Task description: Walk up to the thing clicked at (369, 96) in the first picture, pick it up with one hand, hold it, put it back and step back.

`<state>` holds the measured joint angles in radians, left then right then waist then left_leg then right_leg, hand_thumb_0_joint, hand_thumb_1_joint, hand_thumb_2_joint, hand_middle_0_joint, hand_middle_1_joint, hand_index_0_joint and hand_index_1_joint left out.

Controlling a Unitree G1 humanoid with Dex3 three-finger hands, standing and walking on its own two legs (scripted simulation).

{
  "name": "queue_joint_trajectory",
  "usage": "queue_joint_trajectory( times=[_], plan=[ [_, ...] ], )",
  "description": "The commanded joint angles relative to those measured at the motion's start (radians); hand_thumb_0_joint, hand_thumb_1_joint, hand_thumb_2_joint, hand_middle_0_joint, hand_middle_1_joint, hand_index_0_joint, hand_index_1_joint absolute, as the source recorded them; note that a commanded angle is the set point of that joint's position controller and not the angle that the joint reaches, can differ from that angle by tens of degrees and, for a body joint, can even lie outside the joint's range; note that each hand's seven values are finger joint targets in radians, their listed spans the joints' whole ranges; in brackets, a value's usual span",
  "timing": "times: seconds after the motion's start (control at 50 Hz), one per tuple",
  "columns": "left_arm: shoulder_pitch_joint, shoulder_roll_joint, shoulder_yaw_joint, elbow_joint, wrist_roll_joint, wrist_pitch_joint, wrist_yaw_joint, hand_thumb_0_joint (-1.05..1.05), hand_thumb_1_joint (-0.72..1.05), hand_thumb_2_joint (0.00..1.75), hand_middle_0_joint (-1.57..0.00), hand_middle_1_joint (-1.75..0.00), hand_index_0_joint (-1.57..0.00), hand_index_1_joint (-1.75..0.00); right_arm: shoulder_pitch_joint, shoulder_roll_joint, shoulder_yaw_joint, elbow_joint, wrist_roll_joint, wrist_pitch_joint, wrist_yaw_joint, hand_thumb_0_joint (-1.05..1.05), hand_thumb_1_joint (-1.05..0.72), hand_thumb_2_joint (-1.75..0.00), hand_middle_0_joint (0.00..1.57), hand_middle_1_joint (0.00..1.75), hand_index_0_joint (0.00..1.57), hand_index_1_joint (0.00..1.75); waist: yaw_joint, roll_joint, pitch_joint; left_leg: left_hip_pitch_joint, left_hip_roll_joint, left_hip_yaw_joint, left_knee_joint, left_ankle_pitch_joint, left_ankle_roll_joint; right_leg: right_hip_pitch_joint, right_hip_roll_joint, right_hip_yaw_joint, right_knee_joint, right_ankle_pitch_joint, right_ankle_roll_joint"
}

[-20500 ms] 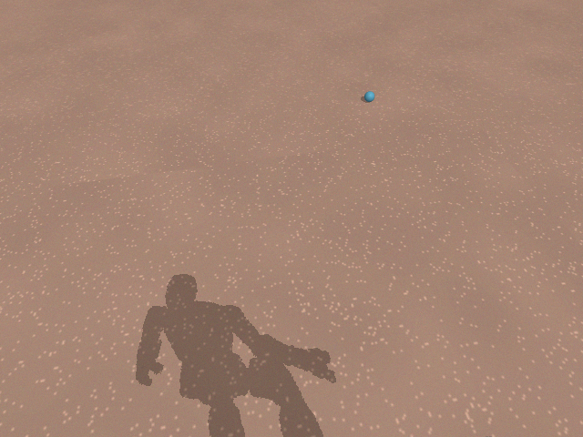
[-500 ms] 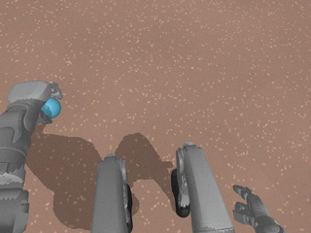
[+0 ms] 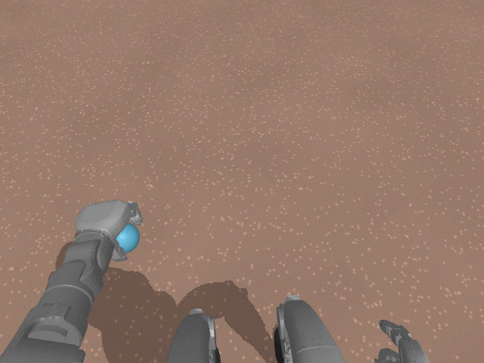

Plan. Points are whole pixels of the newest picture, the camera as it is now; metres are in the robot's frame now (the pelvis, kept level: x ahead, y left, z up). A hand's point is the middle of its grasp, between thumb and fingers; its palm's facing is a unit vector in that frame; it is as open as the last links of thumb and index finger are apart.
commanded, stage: lift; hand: left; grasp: from above
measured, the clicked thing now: (123, 237) +0.37 +0.24 -0.11
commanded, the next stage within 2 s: hold in 0.36 s
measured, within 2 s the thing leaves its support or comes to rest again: neither
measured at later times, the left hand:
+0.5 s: hand (106, 214) +0.37 +0.23 +0.00, palm faces -0.44 -0.07 -0.89, open 8.4 cm
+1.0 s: hand (104, 194) +0.38 +0.22 +0.04, palm faces -0.46 -0.05 -0.89, open 8.4 cm
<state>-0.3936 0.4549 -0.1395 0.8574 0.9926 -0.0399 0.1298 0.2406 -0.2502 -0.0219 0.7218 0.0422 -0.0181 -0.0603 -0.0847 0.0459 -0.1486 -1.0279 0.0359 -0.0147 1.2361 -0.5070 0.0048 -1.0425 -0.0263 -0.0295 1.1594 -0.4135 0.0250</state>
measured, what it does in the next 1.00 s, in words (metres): rises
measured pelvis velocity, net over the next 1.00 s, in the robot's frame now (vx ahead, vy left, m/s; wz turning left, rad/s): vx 0.07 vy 0.00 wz -0.02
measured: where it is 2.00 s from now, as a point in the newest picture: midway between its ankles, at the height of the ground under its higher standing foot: outside the picture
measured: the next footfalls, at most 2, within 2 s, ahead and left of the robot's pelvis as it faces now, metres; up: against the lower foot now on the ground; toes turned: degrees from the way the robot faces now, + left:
none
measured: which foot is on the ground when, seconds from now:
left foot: down 0.00-1.00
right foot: down 0.00-1.00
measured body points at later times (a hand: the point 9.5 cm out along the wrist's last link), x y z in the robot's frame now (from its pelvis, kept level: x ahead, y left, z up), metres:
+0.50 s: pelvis +0.04 +0.00 +0.07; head +0.08 +0.00 +0.52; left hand +0.38 +0.23 +0.05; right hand +0.13 -0.26 -0.06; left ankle +0.05 +0.12 -0.63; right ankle +0.08 -0.14 -0.63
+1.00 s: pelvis +0.07 +0.00 +0.09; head +0.09 -0.02 +0.54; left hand +0.40 +0.22 +0.10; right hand +0.18 -0.27 -0.03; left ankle +0.05 +0.12 -0.63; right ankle +0.08 -0.14 -0.63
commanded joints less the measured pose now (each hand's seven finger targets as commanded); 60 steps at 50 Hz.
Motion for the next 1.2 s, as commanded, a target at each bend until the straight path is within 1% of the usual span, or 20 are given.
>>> queue_joint_trajectory(
  times=[0.0, 0.14, 0.18, 0.28, 0.34, 0.38, 0.44, 0.48, 0.54, 0.62, 0.68, 0.7, 0.82, 0.86, 0.88, 0.98, 1.04, 1.08, 1.14, 1.18],
  plan=[
    [-0.322, 0.214, 0.068, -0.137, -0.001, 0.023, 0.061, 0.00, 0.72, 0.53, -0.92, -0.80, -1.02, -0.69, 0.041, -0.142, -0.051, -0.068, 0.001, -0.039, -0.018, 0.00, -0.90, -0.90, 0.20, 0.30, 0.20, 0.30, -0.002, 0.021, -0.298, 0.270, -0.043, -0.002, -0.295, 0.113, 0.012, 0.325, 0.045, 0.033, -0.275, 0.059, -0.034],
    [-0.286, 0.182, 0.047, -0.085, -0.009, 0.045, 0.063, 0.00, 0.73, 0.49, -0.92, -0.78, -1.03, -0.66, 0.012, -0.137, -0.054, -0.076, -0.001, -0.039, -0.012, 0.00, -0.90, -0.90, 0.20, 0.30, 0.20, 0.30, 0.022, 0.021, -0.206, 0.360, -0.037, -0.011, -0.433, 0.098, 0.004, 0.406, 0.050, 0.024, -0.377, 0.045, -0.033],
    [-0.312, 0.150, 0.026, -0.117, -0.014, 0.045, 0.055, 0.00, 0.71, 0.47, -0.91, -0.76, -1.02, -0.65, 0.013, -0.134, -0.057, -0.085, 0.001, -0.039, -0.010, 0.00, -0.90, -0.90, 0.20, 0.30, 0.20, 0.30, 0.020, 0.014, -0.214, 0.405, -0.037, -0.007, -0.458, 0.122, 0.003, 0.436, 0.053, 0.025, -0.398, 0.064, -0.034],
    [-0.293, 0.142, 0.018, -0.129, -0.018, 0.052, 0.043, 0.00, 0.69, 0.43, -0.87, -0.77, -1.00, -0.65, 0.016, -0.134, -0.063, -0.080, 0.000, -0.032, -0.009, 0.00, -0.90, -0.90, 0.20, 0.30, 0.20, 0.30, 0.029, 0.002, -0.221, 0.489, -0.036, -0.003, -0.502, 0.224, -0.002, 0.497, 0.056, 0.021, -0.442, 0.145, -0.038],
    [-0.314, 0.145, 0.021, -0.155, -0.027, 0.051, 0.039, 0.00, 0.70, 0.44, -0.88, -0.78, -1.01, -0.65, 0.015, -0.134, -0.063, -0.080, 0.001, -0.029, -0.008, 0.00, -0.90, -0.90, 0.20, 0.30, 0.20, 0.30, 0.028, 0.000, -0.216, 0.516, -0.039, 0.005, -0.527, 0.241, -0.001, 0.529, 0.056, 0.023, -0.471, 0.163, -0.037],
    [-0.316, 0.161, 0.027, -0.168, -0.023, 0.050, 0.039, 0.00, 0.73, 0.44, -0.90, -0.79, -1.03, -0.65, 0.009, -0.135, -0.063, -0.079, 0.001, -0.026, -0.007, 0.00, -0.90, -0.90, 0.20, 0.30, 0.20, 0.30, 0.041, -0.002, -0.212, 0.548, -0.038, 0.006, -0.552, 0.249, -0.003, 0.551, 0.057, 0.018, -0.489, 0.164, -0.038],
    [-0.278, 0.134, 0.014, -0.152, -0.022, 0.055, 0.030, 0.00, 0.75, 0.47, -0.92, -0.80, -1.05, -0.67, 0.007, -0.135, -0.067, -0.073, 0.004, -0.023, -0.004, 0.00, -0.90, -0.90, 0.20, 0.30, 0.20, 0.30, 0.038, -0.005, -0.213, 0.585, -0.038, 0.011, -0.567, 0.308, -0.006, 0.573, 0.058, 0.019, -0.501, 0.211, -0.040],
    [-0.277, 0.151, 0.020, -0.180, -0.023, 0.054, 0.026, 0.00, 0.74, 0.44, -0.93, -0.74, -1.05, -0.61, 0.002, -0.138, -0.068, -0.079, 0.006, -0.019, -0.004, 0.00, -0.90, -0.90, 0.20, 0.30, 0.20, 0.30, 0.047, -0.007, -0.219, 0.608, -0.040, 0.013, -0.580, 0.346, -0.006, 0.608, 0.059, 0.018, -0.514, 0.240, -0.040],
    [-0.289, 0.141, 0.005, -0.191, -0.008, 0.052, 0.002, 0.00, 0.73, 0.43, -0.91, -0.74, -1.03, -0.62, 0.002, -0.138, -0.071, -0.076, 0.009, -0.009, -0.003, 0.00, -0.90, -0.90, 0.20, 0.30, 0.20, 0.30, 0.039, -0.016, -0.219, 0.638, -0.041, 0.021, -0.586, 0.411, -0.004, 0.629, 0.061, 0.021, -0.527, 0.302, -0.039],
    [-0.249, 0.152, 0.017, -0.217, -0.019, 0.047, -0.024, 0.00, 0.73, 0.46, -0.92, -0.73, -1.04, -0.61, -0.002, -0.137, -0.071, -0.085, 0.011, -0.002, 0.000, 0.00, -0.90, -0.90, 0.20, 0.30, 0.20, 0.30, 0.057, -0.012, -0.217, 0.667, -0.045, 0.029, -0.610, 0.458, -0.006, 0.685, 0.060, 0.023, -0.546, 0.344, -0.038],
    [-0.247, 0.133, 0.002, -0.239, -0.012, 0.041, -0.046, 0.00, 0.72, 0.48, -0.93, -0.74, -1.04, -0.62, -0.002, -0.137, -0.074, -0.097, 0.013, 0.007, 0.002, 0.00, -0.90, -0.90, 0.20, 0.30, 0.20, 0.30, 0.047, -0.014, -0.206, 0.684, -0.043, 0.033, -0.615, 0.518, -0.006, 0.690, 0.062, 0.020, -0.545, 0.395, -0.040],
    [-0.242, 0.148, 0.011, -0.245, -0.008, 0.040, -0.049, 0.00, 0.72, 0.48, -0.93, -0.73, -1.04, -0.62, -0.004, -0.139, -0.076, -0.098, 0.014, 0.010, 0.002, 0.00, -0.90, -0.90, 0.20, 0.30, 0.20, 0.30, 0.059, -0.011, -0.210, 0.699, -0.043, 0.034, -0.622, 0.526, -0.007, 0.703, 0.062, 0.019, -0.549, 0.398, -0.041],
    [-0.225, 0.147, 0.016, -0.289, -0.011, 0.042, -0.067, 0.00, 0.72, 0.50, -0.94, -0.71, -1.04, -0.61, -0.005, -0.138, -0.077, -0.121, 0.017, 0.027, 0.006, 0.00, -0.90, -0.90, 0.20, 0.30, 0.20, 0.30, 0.060, -0.014, -0.218, 0.728, -0.046, 0.046, -0.638, 0.583, -0.003, 0.749, 0.057, 0.020, -0.557, 0.473, -0.036],
    [-0.225, 0.161, 0.021, -0.296, -0.001, 0.043, -0.069, 0.00, 0.72, 0.52, -0.95, -0.70, -1.04, -0.61, -0.016, -0.142, -0.078, -0.130, 0.017, 0.035, 0.006, 0.00, -0.90, -0.90, 0.20, 0.30, 0.20, 0.30, 0.070, -0.020, -0.200, 0.736, -0.048, 0.045, -0.649, 0.573, -0.001, 0.756, 0.055, 0.020, -0.573, 0.466, -0.035],
    [-0.207, 0.141, 0.012, -0.276, -0.003, 0.043, -0.073, 0.00, 0.71, 0.52, -0.95, -0.69, -1.04, -0.60, -0.013, -0.139, -0.076, -0.131, 0.018, 0.037, 0.007, 0.00, -0.90, -0.90, 0.20, 0.30, 0.20, 0.30, 0.061, -0.030, -0.181, 0.725, -0.048, 0.047, -0.652, 0.566, 0.000, 0.753, 0.057, 0.020, -0.573, 0.461, -0.036],
    [-0.220, 0.161, 0.016, -0.335, -0.007, 0.044, -0.090, 0.00, 0.69, 0.56, -0.96, -0.68, -1.03, -0.60, -0.031, -0.144, -0.078, -0.148, 0.020, 0.054, 0.008, 0.00, -0.90, -0.90, 0.20, 0.30, 0.20, 0.30, 0.076, -0.021, -0.200, 0.774, -0.048, 0.050, -0.678, 0.584, 0.004, 0.784, 0.054, 0.021, -0.594, 0.478, -0.034],
    [-0.214, 0.141, 0.003, -0.328, -0.009, 0.048, -0.094, 0.00, 0.68, 0.52, -0.94, -0.68, -1.02, -0.59, -0.050, -0.139, -0.069, -0.157, 0.021, 0.059, 0.008, 0.00, -0.90, -0.90, 0.20, 0.30, 0.20, 0.30, 0.075, -0.025, -0.157, 0.771, -0.046, 0.048, -0.702, 0.529, 0.003, 0.773, 0.055, 0.019, -0.616, 0.418, -0.035],
    [-0.211, 0.157, 0.018, -0.338, -0.015, 0.052, -0.093, 0.00, 0.68, 0.50, -0.92, -0.68, -1.01, -0.59, -0.057, -0.141, -0.068, -0.161, 0.022, 0.062, 0.006, 0.00, -0.90, -0.90, 0.20, 0.30, 0.20, 0.30, 0.078, -0.029, -0.149, 0.773, -0.047, 0.052, -0.714, 0.508, 0.004, 0.781, 0.054, 0.020, -0.631, 0.399, -0.033],
    [-0.201, 0.140, 0.000, -0.338, -0.010, 0.056, -0.105, 0.00, 0.65, 0.53, -0.92, -0.67, -1.00, -0.60, -0.071, -0.138, -0.066, -0.168, 0.022, 0.064, 0.005, 0.00, -0.90, -0.90, 0.20, 0.30, 0.20, 0.30, 0.082, -0.028, -0.137, 0.784, -0.045, 0.052, -0.728, 0.493, 0.004, 0.775, 0.054, 0.023, -0.641, 0.380, -0.035],
    [-0.207, 0.155, 0.013, -0.348, -0.010, 0.057, -0.107, 0.00, 0.67, 0.51, -0.92, -0.68, -1.00, -0.60, -0.079, -0.136, -0.064, -0.169, 0.022, 0.065, 0.004, 0.00, -0.90, -0.90, 0.20, 0.30, 0.20, 0.30, 0.088, -0.041, -0.143, 0.791, -0.048, 0.053, -0.734, 0.482, 0.008, 0.789, 0.050, 0.026, -0.652, 0.375, -0.030]
  ],
)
